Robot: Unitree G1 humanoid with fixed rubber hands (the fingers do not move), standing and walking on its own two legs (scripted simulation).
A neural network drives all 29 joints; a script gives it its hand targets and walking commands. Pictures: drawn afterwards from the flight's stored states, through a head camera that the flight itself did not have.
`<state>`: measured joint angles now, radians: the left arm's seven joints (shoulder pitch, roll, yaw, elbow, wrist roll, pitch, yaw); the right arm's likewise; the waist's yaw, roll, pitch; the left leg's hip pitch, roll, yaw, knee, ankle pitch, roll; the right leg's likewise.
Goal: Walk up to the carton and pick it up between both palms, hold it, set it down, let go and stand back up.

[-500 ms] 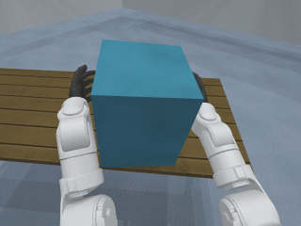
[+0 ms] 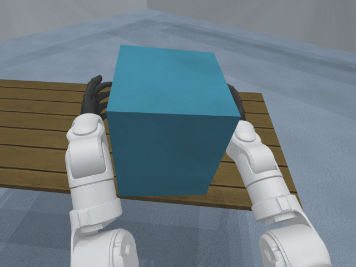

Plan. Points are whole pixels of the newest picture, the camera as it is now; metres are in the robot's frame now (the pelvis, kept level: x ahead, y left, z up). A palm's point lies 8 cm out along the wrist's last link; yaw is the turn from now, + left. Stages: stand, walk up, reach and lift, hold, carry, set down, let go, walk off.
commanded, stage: hold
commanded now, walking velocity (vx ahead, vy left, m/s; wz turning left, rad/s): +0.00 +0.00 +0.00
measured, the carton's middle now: (166, 125) +0.38 +0.01 +0.18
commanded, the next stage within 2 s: none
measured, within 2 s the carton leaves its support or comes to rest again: neither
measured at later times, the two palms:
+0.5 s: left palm (95, 117) +0.36 +0.15 +0.22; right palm (235, 121) +0.36 -0.14 +0.19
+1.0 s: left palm (94, 115) +0.37 +0.15 +0.22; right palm (234, 119) +0.36 -0.14 +0.19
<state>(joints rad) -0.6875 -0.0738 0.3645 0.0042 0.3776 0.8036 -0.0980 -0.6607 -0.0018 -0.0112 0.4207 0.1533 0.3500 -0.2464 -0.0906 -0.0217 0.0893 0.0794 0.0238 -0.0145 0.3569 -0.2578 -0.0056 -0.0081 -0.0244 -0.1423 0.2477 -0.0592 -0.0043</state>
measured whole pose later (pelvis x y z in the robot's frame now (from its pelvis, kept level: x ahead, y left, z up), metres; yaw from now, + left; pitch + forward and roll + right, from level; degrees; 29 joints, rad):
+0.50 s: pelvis +0.00 +0.00 +0.00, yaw +0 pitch -11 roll -1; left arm -0.68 -0.08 0.36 -0.01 0.39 0.81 -0.10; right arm -0.66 -0.01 0.00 0.42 0.17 0.36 -0.25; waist -0.09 -0.03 0.10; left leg 0.09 0.02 -0.01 0.36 -0.26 0.00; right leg 0.00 -0.02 -0.13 0.25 -0.07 0.00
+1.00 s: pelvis +0.01 +0.00 +0.00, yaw +0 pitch -10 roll -1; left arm -0.67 -0.08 0.36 -0.01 0.38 0.81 -0.10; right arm -0.66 -0.01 0.00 0.41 0.16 0.36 -0.25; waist -0.10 -0.02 0.10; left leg 0.09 0.03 -0.01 0.36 -0.27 -0.01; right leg 0.00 -0.02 -0.14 0.25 -0.07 0.00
